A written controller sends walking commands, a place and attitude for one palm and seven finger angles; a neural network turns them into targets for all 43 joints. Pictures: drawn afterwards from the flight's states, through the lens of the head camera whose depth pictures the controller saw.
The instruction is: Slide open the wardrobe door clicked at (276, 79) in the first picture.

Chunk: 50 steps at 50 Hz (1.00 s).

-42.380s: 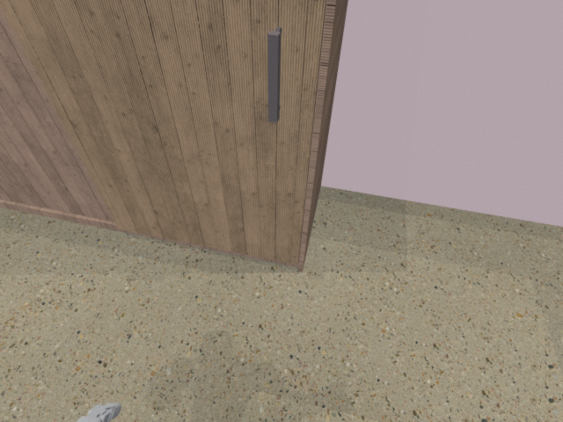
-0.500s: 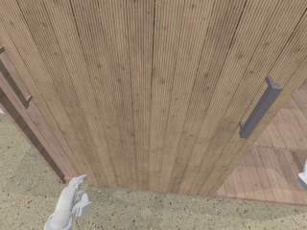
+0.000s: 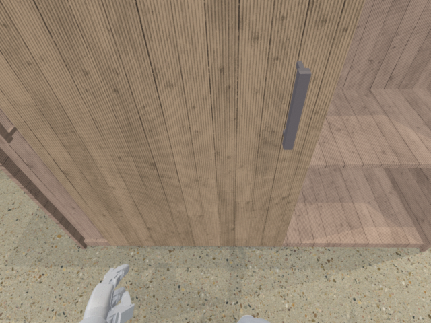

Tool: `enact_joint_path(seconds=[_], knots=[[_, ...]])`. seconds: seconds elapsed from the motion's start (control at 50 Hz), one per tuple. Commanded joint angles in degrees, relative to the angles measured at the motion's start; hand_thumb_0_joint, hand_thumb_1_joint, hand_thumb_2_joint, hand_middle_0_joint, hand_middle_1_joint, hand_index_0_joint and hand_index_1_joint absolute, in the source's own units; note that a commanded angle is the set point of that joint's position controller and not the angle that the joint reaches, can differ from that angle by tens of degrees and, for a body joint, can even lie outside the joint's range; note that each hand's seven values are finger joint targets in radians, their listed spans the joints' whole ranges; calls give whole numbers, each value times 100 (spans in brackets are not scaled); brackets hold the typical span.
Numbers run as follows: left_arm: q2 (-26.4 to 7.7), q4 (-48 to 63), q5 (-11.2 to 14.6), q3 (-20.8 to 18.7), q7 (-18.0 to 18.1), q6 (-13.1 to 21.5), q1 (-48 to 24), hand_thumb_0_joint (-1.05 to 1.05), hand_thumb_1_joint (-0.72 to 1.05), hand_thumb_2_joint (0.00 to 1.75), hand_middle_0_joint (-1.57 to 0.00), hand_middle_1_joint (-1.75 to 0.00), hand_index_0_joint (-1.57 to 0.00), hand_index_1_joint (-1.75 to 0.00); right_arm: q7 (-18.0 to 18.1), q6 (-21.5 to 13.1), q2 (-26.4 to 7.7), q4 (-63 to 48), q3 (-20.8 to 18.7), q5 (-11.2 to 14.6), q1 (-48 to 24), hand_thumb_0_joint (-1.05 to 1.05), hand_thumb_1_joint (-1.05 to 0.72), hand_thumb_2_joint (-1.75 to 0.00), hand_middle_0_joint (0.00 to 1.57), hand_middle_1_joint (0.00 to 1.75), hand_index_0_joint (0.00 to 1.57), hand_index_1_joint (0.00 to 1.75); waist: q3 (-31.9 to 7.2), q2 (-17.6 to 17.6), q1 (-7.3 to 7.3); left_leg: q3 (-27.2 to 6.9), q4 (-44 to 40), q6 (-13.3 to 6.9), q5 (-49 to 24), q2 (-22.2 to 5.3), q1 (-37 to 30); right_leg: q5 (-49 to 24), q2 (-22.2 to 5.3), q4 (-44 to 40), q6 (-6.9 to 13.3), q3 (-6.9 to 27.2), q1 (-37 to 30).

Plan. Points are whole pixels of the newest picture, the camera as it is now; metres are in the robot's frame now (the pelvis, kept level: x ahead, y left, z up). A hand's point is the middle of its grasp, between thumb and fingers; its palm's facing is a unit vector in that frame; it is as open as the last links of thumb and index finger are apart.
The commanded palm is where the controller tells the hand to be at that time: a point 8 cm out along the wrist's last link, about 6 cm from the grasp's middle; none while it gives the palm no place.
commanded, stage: step back with the hand held close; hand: right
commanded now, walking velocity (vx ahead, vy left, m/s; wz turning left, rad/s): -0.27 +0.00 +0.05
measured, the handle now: (293, 108) +0.54 -0.18 +0.10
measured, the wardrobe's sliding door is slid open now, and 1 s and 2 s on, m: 0.65 0.65 0.65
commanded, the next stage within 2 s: stop stepping back and stand still in 0.12 s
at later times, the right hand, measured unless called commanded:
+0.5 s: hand out of the picture +0.11 -0.41 +0.18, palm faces +0.45 +0.85 -0.28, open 7.4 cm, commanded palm +0.02 -0.43 +0.19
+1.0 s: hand out of the picture +0.00 -0.44 +0.18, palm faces +0.36 +0.86 -0.36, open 7.5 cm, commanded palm -0.07 -0.50 +0.19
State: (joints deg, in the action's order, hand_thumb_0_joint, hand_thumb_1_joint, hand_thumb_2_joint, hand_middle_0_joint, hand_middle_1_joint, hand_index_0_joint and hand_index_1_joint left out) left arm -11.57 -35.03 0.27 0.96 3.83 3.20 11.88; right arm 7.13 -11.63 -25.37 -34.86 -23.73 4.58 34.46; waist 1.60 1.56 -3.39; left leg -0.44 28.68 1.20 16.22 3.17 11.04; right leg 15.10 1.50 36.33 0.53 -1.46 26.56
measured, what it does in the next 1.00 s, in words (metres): walks backwards: left foot, then right foot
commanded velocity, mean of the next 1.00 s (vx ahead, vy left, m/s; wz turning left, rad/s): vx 0.06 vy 0.16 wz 0.01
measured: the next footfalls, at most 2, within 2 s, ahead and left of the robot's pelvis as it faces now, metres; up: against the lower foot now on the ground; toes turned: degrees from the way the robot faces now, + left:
left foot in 0.28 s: -0.06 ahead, +0.09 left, +0.00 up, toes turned +4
right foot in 0.38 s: +0.02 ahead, -0.18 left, +0.00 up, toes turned +6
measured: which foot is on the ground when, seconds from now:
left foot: down 0.00-0.04, up 0.06-0.26, down 0.28-0.38, up 0.40-0.66, down 0.68-0.80, up 0.82-1.00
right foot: down 0.00-0.24, up 0.26-0.36, down 0.38-0.60, up 0.62-0.78, down 0.80-1.00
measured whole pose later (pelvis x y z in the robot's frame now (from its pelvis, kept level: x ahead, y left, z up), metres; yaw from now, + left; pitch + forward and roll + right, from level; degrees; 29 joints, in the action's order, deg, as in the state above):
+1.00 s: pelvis -0.22 -0.20 +0.01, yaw +2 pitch -3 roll +2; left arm -7.1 -33.7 -1.0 0.8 -0.2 7.6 14.6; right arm 6.4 -10.4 -22.1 -33.0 -22.9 2.8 27.3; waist 3.5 -2.2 -0.1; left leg 4.5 49.3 0.3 21.4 1.4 23.0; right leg 16.5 -6.1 35.0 -1.1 0.0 17.1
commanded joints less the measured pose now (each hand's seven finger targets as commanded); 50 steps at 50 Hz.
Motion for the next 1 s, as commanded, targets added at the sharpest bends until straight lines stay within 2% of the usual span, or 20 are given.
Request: enact_joint_path(seconds=[0.0,0.06,0.12,0.18,0.24,0.28,0.32,0.36,0.42,0.48,0.54,0.6,0.64,0.68,0.7,0.74,0.78,0.8,0.84,0.98], knots=[[-916,888,-27,-265,278,451,-835,0,90,90,-20,-30,-20,-30,145,-240,-992,-818,-488,-73,-1828,0,-90,-90,20,30,20,30,343,732,387,-318,-5,-225,989,-353,1979,674,-892,-2014,126,1393,-1307],[-894,789,-100,-282,215,662,-610,0,90,90,-20,-30,-20,-30,218,-394,-1092,-610,-773,-203,-1921,0,-90,-90,20,30,20,30,-531,1538,187,-208,2912,-186,1285,382,-16,3135,-2029,-3685,233,2494,294],[-890,924,-121,-458,-9,605,-656,0,90,90,-20,-30,-20,-30,94,-408,-935,-767,-624,-66,-1472,0,-90,-90,20,30,20,30,-945,953,-4,236,2914,-310,1364,617,-55,2031,-1511,-3773,-1513,1430,-236],[-671,1040,77,-508,-184,656,-608,0,90,90,-20,-30,-20,-30,74,-430,-808,-1295,-483,-45,-938,0,-90,-90,20,30,20,30,-1152,1537,-100,881,1176,-507,1600,463,-267,752,-526,-2600,-1244,-293,-797],[-648,837,221,-549,-203,669,-472,0,90,90,-20,-30,-20,-30,82,-606,-1026,-1431,-643,-68,-306,0,-90,-90,20,30,20,30,-585,-2415,81,-1743,-1437,-1688,976,-2289,3008,1351,-266,4257,-682,1052,-1884],[-423,846,33,-379,-366,605,-340,0,90,90,-20,-30,-20,-30,33,-582,-1458,-2064,-1230,41,-1596,0,-90,-90,20,30,20,30,-496,-1368,394,-1439,-589,-1888,12,-2727,1867,1982,-780,4814,-340,1754,140],[-613,584,-39,-310,-198,383,-17,0,90,90,-20,-30,-20,-30,-26,-305,-890,-964,-773,-11,-2297,0,-90,-90,20,30,20,30,-366,267,749,270,1277,-310,865,-927,1750,805,-381,112,-236,700,-944],[-1118,744,44,-580,-146,637,-472,0,90,90,-20,-30,-20,-30,19,-204,-963,-753,-814,-38,-2567,0,-90,-90,20,30,20,30,97,3547,587,261,3916,-82,2369,243,2668,1795,-1651,-2522,4,3238,-918],[-742,712,-62,-481,-241,798,-381,0,90,90,-20,-30,-20,-30,-3,-331,-1310,-826,-989,-75,-2177,0,-90,-90,20,30,20,30,-62,1239,429,-313,4251,-123,1149,253,2018,3673,-1626,-3356,-717,3948,-120],[-710,929,-36,-570,-432,742,-742,0,90,90,-20,-30,-20,-30,-37,-198,-870,-1828,-681,-4,-1455,0,-90,-90,20,30,20,30,-577,1593,200,382,3676,-179,915,485,904,3049,-1112,-3685,-1574,2165,-223],[-530,1082,-103,-558,-478,645,-683,0,90,90,-20,-30,-20,-30,46,-171,-837,-2137,-563,-52,-30,0,-90,-90,20,30,20,30,-1124,2109,-6,1066,1446,-442,1402,584,-1657,1962,-706,-3090,-1270,457,711],[-388,779,209,-616,-347,378,-159,0,90,90,-20,-30,-20,-30,180,-19,-738,-1214,-670,-129,812,0,-90,-90,20,30,20,30,-1210,-2538,126,-1492,-851,-1751,964,-1685,-149,1693,118,3576,-305,163,438],[-480,812,48,-439,-257,259,-399,0,90,90,-20,-30,-20,-30,155,-198,-1642,-1916,-1428,-90,-706,0,-90,-90,20,30,20,30,-515,-1283,511,-1546,-939,-1934,123,-2141,979,1526,-405,5184,-127,850,911],[-118,868,-156,-104,-275,273,-395,0,90,90,-20,-30,-20,-30,377,-308,-1897,-652,-1730,-71,-1222,0,-90,-90,20,30,20,30,-117,-740,540,-1399,-278,26,584,-2042,759,1517,-793,2411,-43,400,802],[-337,713,25,-384,-194,306,-509,0,90,90,-20,-30,-20,-30,321,-225,-1054,-416,-975,-66,-1939,0,-90,-90,20,30,20,30,-248,-1436,538,-1029,-508,-732,1772,-1659,974,1228,-599,1337,-46,-57,69],[-767,419,69,-534,51,392,-196,0,90,90,-20,-30,-20,-30,310,6,-870,517,-772,-144,-1351,0,-90,-90,20,30,20,30,-248,342,591,-175,1066,-743,986,-802,1685,575,-364,-732,16,-283,-1913],[-912,650,-116,-560,80,525,-246,0,90,90,-20,-30,-20,-30,202,-331,-1195,-544,-810,-137,-2054,0,-90,-90,20,30,20,30,108,2693,494,224,3521,-166,2046,36,3154,91,-2403,-2174,351,3434,-2025],[-798,741,-109,-499,32,616,-413,0,90,90,-20,-30,-20,-30,122,-520,-1380,-518,-982,-151,-2091,0,-90,-90,20,30,20,30,537,1724,516,-276,3910,-95,1491,-119,3005,217,-2742,-2546,739,3775,-1298],[-761,808,-137,-535,-144,634,-391,0,90,90,-20,-30,-20,-30,-101,-460,-1094,-840,-708,-90,-1620,0,-90,-90,20,30,20,30,327,632,428,-387,3868,32,720,-427,2395,522,-2442,-2491,891,3266,-743],[-647,1080,-77,-491,-289,567,-422,0,90,90,-20,-30,-20,-30,201,-369,-988,-1284,-828,-298,-460,0,-90,-90,20,30,20,30,-704,1612,96,794,925,-220,903,54,-1505,2765,-1234,-1329,238,224,1005]])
